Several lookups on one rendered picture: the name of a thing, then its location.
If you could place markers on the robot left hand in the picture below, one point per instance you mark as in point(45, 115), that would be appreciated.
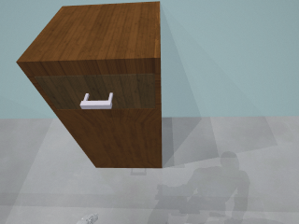
point(88, 219)

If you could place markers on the drawer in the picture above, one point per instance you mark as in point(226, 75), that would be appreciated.
point(129, 90)

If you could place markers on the cabinet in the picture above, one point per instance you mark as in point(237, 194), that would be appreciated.
point(105, 39)

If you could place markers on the handle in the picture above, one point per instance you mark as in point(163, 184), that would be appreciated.
point(104, 104)

